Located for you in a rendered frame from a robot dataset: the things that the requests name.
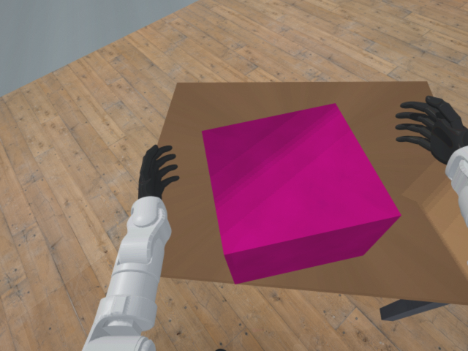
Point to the table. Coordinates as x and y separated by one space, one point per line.
421 259

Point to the robot left forearm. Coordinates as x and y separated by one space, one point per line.
129 306

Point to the robot left upper arm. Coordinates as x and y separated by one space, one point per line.
120 343

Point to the robot right forearm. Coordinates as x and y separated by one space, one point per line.
457 171

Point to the left robot hand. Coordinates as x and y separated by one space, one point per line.
150 183

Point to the carton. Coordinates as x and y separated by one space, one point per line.
294 191

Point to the right robot hand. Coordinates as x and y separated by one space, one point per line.
445 131

